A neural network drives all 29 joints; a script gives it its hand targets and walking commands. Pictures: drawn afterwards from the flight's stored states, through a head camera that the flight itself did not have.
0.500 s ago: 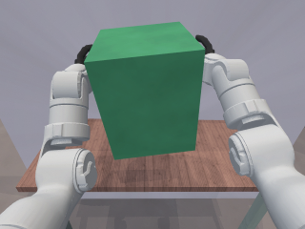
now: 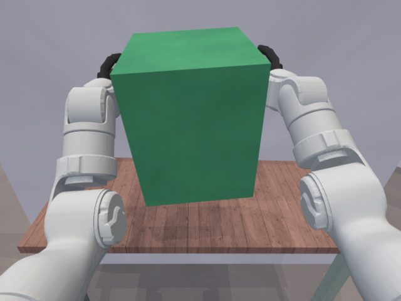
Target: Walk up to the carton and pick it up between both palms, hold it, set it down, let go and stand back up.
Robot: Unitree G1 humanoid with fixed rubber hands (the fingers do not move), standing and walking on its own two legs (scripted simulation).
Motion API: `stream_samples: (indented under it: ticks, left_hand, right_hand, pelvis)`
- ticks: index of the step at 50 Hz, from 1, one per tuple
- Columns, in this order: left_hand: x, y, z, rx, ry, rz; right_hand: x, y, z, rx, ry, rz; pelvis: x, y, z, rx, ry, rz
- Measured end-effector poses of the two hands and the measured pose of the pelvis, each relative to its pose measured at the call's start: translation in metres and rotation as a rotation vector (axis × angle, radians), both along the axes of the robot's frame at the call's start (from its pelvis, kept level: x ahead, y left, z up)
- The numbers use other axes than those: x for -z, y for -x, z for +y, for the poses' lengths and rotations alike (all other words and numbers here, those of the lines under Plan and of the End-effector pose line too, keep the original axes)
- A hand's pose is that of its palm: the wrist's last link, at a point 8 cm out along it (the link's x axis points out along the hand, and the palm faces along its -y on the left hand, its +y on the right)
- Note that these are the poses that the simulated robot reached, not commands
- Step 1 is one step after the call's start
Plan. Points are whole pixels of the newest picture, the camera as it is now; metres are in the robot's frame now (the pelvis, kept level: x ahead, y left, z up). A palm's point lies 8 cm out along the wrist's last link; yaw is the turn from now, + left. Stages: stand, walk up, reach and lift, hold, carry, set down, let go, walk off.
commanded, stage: hold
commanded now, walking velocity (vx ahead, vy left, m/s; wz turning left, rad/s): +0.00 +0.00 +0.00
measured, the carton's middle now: (192, 114) +0.36 +0.00 +0.28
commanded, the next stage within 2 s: none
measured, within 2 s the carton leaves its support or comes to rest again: neither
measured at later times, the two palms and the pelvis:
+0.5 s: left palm (108, 91) +0.37 +0.15 +0.32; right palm (271, 84) +0.36 -0.14 +0.33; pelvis -0.01 +0.00 +0.00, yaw +0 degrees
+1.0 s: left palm (108, 92) +0.37 +0.15 +0.31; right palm (270, 84) +0.36 -0.14 +0.33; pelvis +0.00 +0.00 +0.00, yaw +0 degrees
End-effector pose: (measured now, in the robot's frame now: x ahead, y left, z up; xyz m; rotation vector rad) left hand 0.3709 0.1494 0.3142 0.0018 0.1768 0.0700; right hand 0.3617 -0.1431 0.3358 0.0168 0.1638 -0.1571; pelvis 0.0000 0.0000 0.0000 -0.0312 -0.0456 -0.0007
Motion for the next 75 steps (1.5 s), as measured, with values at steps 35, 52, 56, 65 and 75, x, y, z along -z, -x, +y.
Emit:
stream_samples:
  ticks: [35, 52, 56, 65, 75]
  left_hand:
    - [-0.0022, 0.0007, 0.0001, -0.003, -0.007, 0.005]
    - [0.0008, -0.0009, -0.0002, 0.0, -0.014, 0.002]
    - [0.0008, -0.0007, -0.0005, 0.0, -0.014, 0.001]
    - [-0.0001, -0.0002, -0.0012, 0.0, -0.013, 0.0]
    - [-0.001, 0.0003, -0.0019, 0.0, -0.012, 0.001]
  right_hand:
    - [0.0, -0.0001, -0.0001, -0.004, 0.001, 0.009]
    - [0.0025, -0.0012, -0.0003, -0.002, 0.003, 0.009]
    - [0.0024, -0.0009, -0.0006, -0.002, 0.001, 0.009]
    - [0.0015, -0.0003, -0.0013, -0.001, -0.001, 0.008]
    - [0.0014, 0.0001, -0.002, -0.001, -0.002, 0.009]
  pelvis:
    - [-0.0002, 0.0038, -0.0017, -0.007, -0.001, 0.013]
    - [-0.0001, 0.0008, 0.0003, -0.008, 0.002, 0.008]
    - [-0.0001, 0.0006, 0.0006, -0.007, 0.002, 0.008]
    - [-0.0001, 0.0009, 0.0004, -0.006, 0.001, 0.008]
    - [-0.0002, 0.0018, -0.0005, -0.007, 0.001, 0.01]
